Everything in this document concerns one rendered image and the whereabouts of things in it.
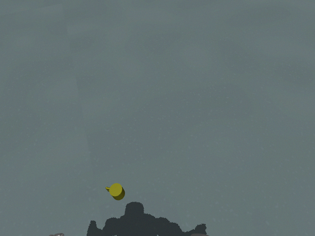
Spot mug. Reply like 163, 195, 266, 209
105, 183, 125, 200

